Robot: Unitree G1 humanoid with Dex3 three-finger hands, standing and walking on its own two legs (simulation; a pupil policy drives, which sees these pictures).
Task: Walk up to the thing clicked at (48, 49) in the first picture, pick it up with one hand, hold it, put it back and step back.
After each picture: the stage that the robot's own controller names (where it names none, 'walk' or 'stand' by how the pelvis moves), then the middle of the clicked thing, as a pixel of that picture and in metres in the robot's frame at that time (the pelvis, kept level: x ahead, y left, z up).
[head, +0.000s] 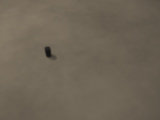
stand; (48, 52) +1.25 +0.35 -0.72
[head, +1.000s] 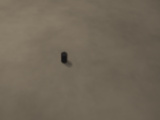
walk; (64, 57) +1.14 +0.14 -0.70
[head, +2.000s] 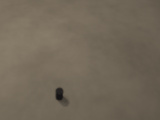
walk; (59, 94) +0.68 +0.10 -0.71
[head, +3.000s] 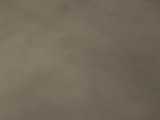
stand; out of the picture +0.42 +0.17 -0.71
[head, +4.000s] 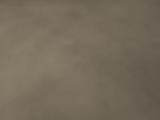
stand; out of the picture +0.37 +0.15 -0.72
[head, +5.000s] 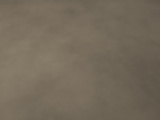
stand; out of the picture +0.36 +0.16 -0.72
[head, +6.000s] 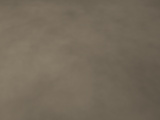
stand; out of the picture +0.37 +0.17 -0.73
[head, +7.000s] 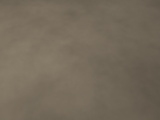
stand; out of the picture +0.36 +0.16 -0.73
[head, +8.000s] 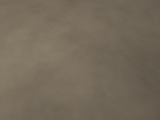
go down; out of the picture +0.37 +0.16 -0.72
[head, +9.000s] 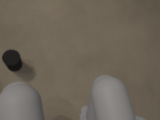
go down; (13, 61) +0.44 +0.21 -0.29
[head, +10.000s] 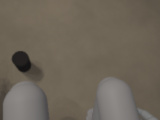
close in; (22, 62) +0.44 +0.21 -0.29
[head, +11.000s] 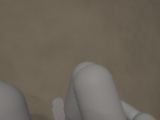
close in; out of the picture +0.43 +0.26 -0.22
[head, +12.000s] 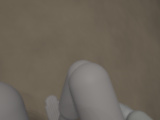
close; out of the picture +0.42 +0.26 -0.22
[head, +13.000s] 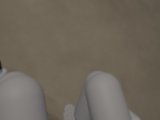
lift; out of the picture +0.35 +0.24 -0.19
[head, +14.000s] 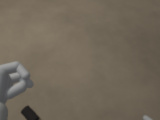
close; (30, 115) +0.40 +0.32 -0.60
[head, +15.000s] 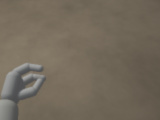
hold; out of the picture +0.39 +0.31 -0.70
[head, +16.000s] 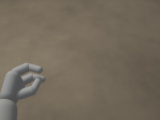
hold; out of the picture +0.40 +0.29 -0.71
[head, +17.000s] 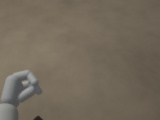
crouch; out of the picture +0.43 +0.28 -0.70
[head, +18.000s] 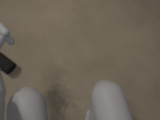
crouch; (2, 62) +0.49 +0.30 -0.35
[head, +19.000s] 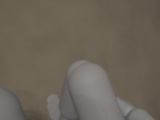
lower; out of the picture +0.45 +0.36 -0.26
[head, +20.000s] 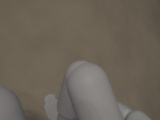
lower; out of the picture +0.44 +0.37 -0.25
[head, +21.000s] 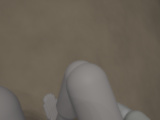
lower; out of the picture +0.45 +0.37 -0.25
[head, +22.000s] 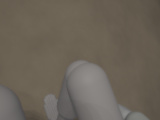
lower; out of the picture +0.45 +0.37 -0.25
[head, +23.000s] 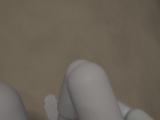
loosen; out of the picture +0.45 +0.37 -0.25
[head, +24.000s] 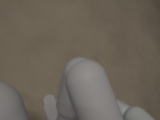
withdraw; out of the picture +0.45 +0.37 -0.24
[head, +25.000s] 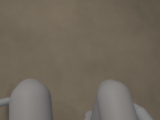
walk; out of the picture +0.46 +0.48 -0.32
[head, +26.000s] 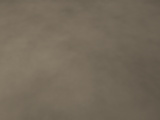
stand; out of the picture +0.42 +0.50 -0.67
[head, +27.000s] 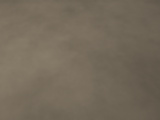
stand; out of the picture +0.40 +0.59 -0.69
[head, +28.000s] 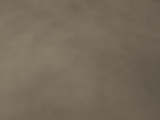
stand; out of the picture +0.38 +0.66 -0.70
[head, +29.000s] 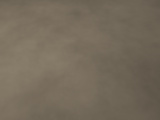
stand; out of the picture +0.38 +0.71 -0.75
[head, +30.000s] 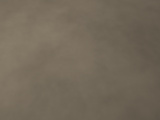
walk; out of the picture +0.43 +0.74 -0.72
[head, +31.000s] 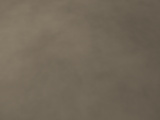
walk; out of the picture +0.67 +0.82 -0.72
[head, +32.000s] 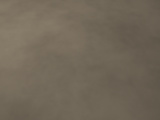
stand; out of the picture +0.96 +0.92 -0.72
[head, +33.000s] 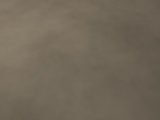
stand; out of the picture +0.97 +0.91 -0.75
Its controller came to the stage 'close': yes
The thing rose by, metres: 0.22
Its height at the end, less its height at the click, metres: -0.02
